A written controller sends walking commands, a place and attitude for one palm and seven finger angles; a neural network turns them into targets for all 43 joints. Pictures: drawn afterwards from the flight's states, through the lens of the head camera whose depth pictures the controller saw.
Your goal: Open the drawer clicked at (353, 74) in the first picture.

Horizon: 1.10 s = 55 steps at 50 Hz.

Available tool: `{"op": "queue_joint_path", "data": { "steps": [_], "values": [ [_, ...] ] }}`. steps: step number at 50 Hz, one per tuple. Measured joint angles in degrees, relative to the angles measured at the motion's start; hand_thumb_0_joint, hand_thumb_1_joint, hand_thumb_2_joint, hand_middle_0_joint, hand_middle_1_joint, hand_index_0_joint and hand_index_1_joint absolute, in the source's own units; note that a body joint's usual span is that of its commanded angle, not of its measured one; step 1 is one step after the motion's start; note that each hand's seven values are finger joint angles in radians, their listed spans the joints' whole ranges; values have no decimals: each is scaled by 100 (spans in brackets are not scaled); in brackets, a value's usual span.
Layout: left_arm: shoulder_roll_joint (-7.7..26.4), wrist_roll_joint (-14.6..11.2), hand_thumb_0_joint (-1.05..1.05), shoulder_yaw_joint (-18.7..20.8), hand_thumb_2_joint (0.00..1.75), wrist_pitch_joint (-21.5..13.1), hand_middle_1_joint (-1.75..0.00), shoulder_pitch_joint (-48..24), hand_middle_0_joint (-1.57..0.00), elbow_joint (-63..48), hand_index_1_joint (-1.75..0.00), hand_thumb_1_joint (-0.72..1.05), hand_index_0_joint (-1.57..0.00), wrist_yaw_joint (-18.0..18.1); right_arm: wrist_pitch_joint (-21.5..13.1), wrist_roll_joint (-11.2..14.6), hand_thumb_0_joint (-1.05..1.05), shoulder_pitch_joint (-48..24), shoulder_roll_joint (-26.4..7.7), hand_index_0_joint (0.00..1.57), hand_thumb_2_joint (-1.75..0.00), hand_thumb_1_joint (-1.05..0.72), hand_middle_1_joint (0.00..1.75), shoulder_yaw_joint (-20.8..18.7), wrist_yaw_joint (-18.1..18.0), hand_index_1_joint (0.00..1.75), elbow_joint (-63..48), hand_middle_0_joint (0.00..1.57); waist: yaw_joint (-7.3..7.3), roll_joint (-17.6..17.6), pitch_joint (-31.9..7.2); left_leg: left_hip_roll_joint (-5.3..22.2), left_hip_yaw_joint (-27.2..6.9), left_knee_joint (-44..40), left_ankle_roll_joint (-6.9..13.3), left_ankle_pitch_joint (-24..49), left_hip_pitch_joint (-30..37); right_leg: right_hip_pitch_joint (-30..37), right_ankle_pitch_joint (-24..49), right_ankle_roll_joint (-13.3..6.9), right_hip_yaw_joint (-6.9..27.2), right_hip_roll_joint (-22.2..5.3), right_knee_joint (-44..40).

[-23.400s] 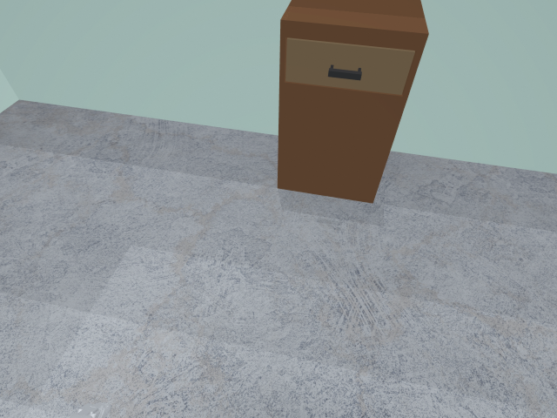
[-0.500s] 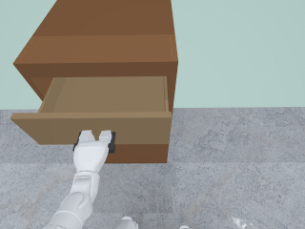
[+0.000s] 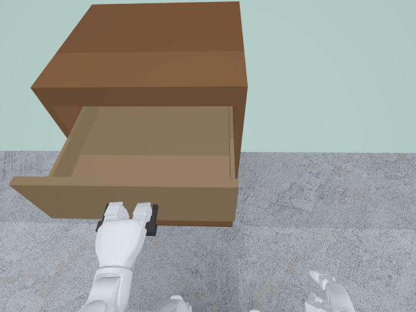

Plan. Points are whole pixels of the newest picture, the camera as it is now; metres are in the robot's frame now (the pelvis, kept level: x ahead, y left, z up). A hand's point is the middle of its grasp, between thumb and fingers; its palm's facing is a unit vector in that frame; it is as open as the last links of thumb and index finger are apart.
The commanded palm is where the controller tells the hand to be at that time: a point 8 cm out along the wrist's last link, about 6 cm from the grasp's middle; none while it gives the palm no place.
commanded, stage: pull the drawer open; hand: left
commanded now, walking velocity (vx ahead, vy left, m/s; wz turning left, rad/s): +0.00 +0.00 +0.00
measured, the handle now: (129, 218) +0.31 +0.19 -0.02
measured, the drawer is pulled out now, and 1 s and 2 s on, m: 0.22 0.30 0.29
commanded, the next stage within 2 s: open the thumb to release the handle in 1.04 s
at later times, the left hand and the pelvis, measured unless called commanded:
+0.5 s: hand (127, 273) +0.21 +0.18 -0.05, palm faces -0.03 -0.11 -0.99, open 5.4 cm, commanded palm +0.17 +0.18 +0.00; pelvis +0.00 -0.01 -0.01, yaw +0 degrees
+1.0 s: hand (124, 288) +0.18 +0.17 -0.04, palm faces -0.06 -0.15 -0.99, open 5.7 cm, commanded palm +0.12 +0.18 +0.00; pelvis +0.00 -0.02 -0.02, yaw +0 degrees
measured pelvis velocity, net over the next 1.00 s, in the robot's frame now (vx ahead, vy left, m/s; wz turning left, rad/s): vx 0.00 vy -0.02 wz -0.01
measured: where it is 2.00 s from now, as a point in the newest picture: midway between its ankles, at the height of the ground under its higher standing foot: outside the picture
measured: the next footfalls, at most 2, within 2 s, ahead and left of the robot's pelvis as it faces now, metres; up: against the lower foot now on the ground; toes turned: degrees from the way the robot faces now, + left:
none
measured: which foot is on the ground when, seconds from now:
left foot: down 0.00-1.00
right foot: down 0.00-1.00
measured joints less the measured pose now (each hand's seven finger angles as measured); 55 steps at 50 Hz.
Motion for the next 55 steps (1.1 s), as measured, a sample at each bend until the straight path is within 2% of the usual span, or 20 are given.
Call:
{"op": "queue_joint_path", "data": {
  "steps": [25, 35, 46, 55],
  "values": [
    [112, -13, 3, 108, 83, -226, -135, 1284, -29, -1095, -135, 72, -45, 19, -27, -58, 1, -64, -8, 20, -90, -91, 30, 94, 94, 30, -265, 20, 72, -3, -22, 29, -22, 257, -69, -80, -145, -176, -127, -77, -14, 26, 329],
    [171, -28, 3, 229, 81, -496, -135, 1911, -29, -1663, -135, 70, -43, -34, -83, -136, 1, -86, -36, 20, -90, -91, 30, 140, 207, 30, -489, 20, 169, -6, -79, 18, -33, 496, -97, -160, -366, -412, -256, -114, -25, 9, 630],
    [193, -177, 4, 492, 78, -643, -135, 2243, -27, -2019, -134, 72, -42, -251, -112, -139, 1, -93, 23, 20, -90, -91, 30, 216, 333, 30, -712, 20, 108, -6, -147, 61, 7, 663, -139, -281, -499, -589, -377, -159, 22, 48, 837],
    [198, -167, 4, 670, 76, -894, -135, 2598, -25, -2258, -132, 72, -41, -217, -147, -201, 1, -53, -3, 20, -90, -91, 30, 169, 377, 30, -677, 20, 108, -56, -171, 75, 55, 672, -152, -365, -561, -682, -449, -161, 82, 66, 864]
  ]
}}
